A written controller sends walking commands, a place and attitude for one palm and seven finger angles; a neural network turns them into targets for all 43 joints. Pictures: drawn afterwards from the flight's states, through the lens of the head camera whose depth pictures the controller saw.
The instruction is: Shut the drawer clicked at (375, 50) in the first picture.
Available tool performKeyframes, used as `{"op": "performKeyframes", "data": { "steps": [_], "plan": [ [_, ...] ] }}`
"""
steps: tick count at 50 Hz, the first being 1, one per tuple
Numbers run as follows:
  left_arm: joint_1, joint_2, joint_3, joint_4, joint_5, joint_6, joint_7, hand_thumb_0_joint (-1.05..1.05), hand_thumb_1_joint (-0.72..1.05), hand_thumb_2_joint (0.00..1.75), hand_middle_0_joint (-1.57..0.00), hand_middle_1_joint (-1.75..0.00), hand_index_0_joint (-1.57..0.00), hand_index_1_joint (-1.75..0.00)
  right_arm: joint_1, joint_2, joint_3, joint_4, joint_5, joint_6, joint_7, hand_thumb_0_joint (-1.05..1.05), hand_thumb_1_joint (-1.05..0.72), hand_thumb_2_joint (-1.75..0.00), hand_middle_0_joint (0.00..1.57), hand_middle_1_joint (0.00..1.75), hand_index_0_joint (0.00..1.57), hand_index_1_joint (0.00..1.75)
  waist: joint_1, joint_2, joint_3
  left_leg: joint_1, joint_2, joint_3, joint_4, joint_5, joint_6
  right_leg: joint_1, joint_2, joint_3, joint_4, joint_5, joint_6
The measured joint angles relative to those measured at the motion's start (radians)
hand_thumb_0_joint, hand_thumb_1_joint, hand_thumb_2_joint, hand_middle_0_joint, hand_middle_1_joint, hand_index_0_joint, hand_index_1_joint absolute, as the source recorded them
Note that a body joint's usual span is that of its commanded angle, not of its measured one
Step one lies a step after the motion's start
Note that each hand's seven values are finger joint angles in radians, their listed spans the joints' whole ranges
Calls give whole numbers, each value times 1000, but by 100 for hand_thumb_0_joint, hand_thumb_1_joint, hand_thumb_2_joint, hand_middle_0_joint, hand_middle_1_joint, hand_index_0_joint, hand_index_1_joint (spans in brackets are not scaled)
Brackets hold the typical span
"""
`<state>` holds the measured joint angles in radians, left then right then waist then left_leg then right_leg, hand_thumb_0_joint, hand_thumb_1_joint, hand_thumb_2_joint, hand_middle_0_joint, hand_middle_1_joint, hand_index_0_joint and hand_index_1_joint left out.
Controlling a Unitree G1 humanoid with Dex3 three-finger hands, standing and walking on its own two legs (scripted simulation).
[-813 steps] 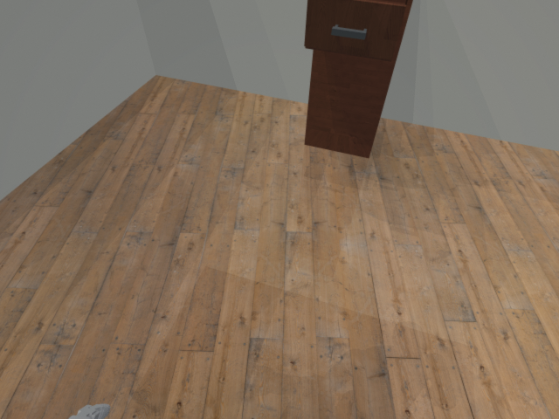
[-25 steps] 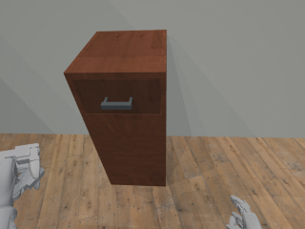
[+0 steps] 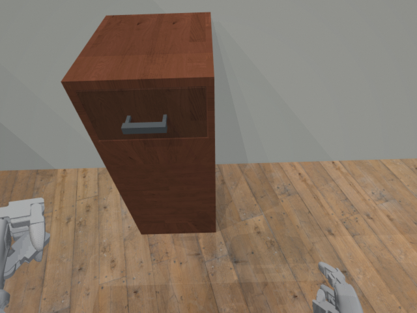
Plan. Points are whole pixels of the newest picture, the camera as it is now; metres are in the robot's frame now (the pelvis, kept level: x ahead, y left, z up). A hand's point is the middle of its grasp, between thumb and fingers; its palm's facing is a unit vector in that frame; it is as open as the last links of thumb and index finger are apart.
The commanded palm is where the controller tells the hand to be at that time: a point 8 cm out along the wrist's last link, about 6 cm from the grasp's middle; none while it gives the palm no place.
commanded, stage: step back with the hand held close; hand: left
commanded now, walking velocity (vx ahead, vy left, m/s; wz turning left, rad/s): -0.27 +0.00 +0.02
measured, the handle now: (145, 123) +0.59 +0.21 +0.01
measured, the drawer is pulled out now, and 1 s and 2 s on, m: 0.00 0.00 0.00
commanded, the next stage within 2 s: stop stepping back and stand still in 1.16 s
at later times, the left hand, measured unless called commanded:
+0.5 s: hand (10, 281) +0.13 +0.25 +0.16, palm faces +0.38 -0.80 -0.46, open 3.3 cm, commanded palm +0.07 +0.29 +0.17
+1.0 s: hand out of the picture +0.08 +0.26 +0.17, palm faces +0.42 -0.77 -0.48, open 3.3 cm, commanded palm +0.01 +0.29 +0.17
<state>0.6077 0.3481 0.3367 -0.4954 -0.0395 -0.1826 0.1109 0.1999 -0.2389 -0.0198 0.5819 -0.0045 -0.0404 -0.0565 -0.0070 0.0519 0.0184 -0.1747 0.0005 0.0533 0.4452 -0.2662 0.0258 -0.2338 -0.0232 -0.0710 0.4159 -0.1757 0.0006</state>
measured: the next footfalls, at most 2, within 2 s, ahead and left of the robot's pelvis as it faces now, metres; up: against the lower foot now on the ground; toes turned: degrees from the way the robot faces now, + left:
right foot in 1.12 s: -0.19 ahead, -0.13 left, +0.00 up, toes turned +1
left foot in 1.80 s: -0.15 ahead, +0.14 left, +0.00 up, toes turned +0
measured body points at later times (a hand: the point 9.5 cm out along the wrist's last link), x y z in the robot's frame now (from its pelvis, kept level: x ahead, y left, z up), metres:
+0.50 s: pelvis -0.06 +0.01 -0.01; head -0.04 +0.02 +0.44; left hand +0.11 +0.29 +0.18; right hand +0.11 -0.23 -0.09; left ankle -0.02 +0.10 -0.74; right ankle +0.03 -0.12 -0.74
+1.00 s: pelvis -0.10 +0.00 -0.01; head -0.09 +0.04 +0.44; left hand +0.05 +0.30 +0.19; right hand +0.07 -0.23 -0.08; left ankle -0.02 +0.10 -0.74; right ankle -0.14 -0.13 -0.70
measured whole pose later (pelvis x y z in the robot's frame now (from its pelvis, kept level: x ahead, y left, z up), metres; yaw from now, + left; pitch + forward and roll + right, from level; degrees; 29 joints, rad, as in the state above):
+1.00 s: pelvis -0.10 +0.00 -0.01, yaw +3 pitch +2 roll -4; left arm 0.62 0.42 0.44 -0.62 -0.01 -0.28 0.15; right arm 0.22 -0.17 -0.03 0.60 -0.02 -0.11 -0.07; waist -0.02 0.00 -0.01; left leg -0.46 0.02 -0.04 0.55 -0.14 0.04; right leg -0.38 0.10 0.02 0.84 -0.39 0.02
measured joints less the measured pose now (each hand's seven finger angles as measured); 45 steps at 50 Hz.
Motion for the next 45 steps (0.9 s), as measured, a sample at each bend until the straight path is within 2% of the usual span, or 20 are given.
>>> {"op": "performKeyframes", "data": {
  "steps": [8,19,24,30,35,40,43,45],
  "plan": [
    [19,37,29,-43,6,-6,18,2,89,90,-141,-160,-140,-160,6,9,-11,-17,6,16,-15,2,-91,-90,20,30,20,30,4,-37,8,-55,-18,9,36,10,14,-63,-20,11,51,6,10],
    [1,13,33,-76,27,-38,33,2,89,90,-141,-160,-140,-160,5,32,11,-33,4,-27,-9,1,-91,-90,21,30,20,30,11,-43,7,-147,-9,-2,123,10,18,-127,-16,-2,87,28,5],
    [3,16,32,-93,28,-53,41,2,89,90,-141,-160,-140,-160,13,29,14,-23,-1,-38,-10,1,-91,-90,21,30,20,30,5,-49,6,-176,-5,-10,132,22,19,-140,-9,-7,68,51,5],
    [-5,54,67,-97,45,-68,41,2,89,90,-141,-160,-141,-160,36,33,7,-23,0,-52,-16,1,-90,-90,21,30,20,30,-17,-68,19,-192,-29,-36,147,33,21,-159,15,73,131,34,18],
    [-7,44,93,-107,43,-80,33,2,89,90,-141,-160,-141,-160,14,31,-2,-11,-2,-51,-8,2,-90,-90,21,30,20,30,0,-63,29,-221,-16,-36,193,18,13,-183,32,82,164,9,8],
    [-16,29,55,-130,26,-84,35,2,89,90,-141,-160,-141,-160,-19,26,-17,8,-4,-28,3,2,-91,-90,21,30,20,30,-8,-69,22,-268,-22,-52,224,-48,3,-201,32,75,129,48,5],
    [-5,45,52,-145,23,-91,42,2,89,90,-141,-160,-141,-160,-27,27,-17,10,-5,-15,-1,1,-91,-90,21,30,20,30,-17,-86,22,-271,-23,-46,188,45,14,-212,28,77,123,59,12],
    [2,57,66,-138,36,-98,41,2,89,90,-141,-160,-141,-160,-23,30,-17,4,-8,-24,-10,1,-91,-90,21,30,20,30,-24,-75,21,-277,-12,-50,182,92,26,-237,53,92,219,-27,20]
  ]
}}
